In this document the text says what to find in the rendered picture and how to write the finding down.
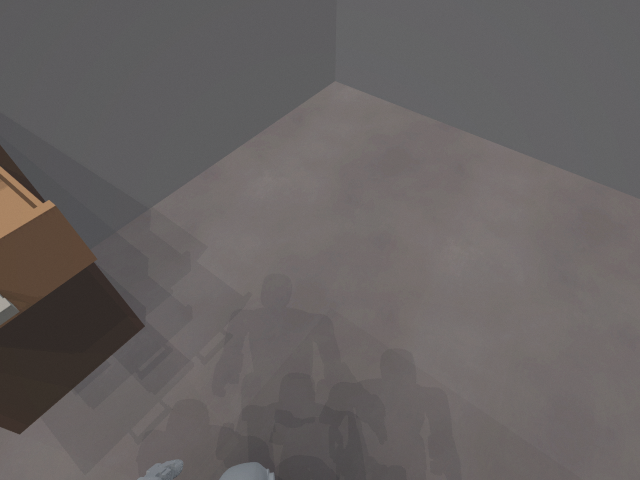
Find cabinet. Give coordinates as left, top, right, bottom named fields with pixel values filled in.
left=0, top=145, right=145, bottom=434

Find left robot hand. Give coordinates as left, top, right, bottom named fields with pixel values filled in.
left=137, top=459, right=183, bottom=480

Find drawer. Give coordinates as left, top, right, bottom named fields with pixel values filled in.
left=0, top=166, right=97, bottom=328

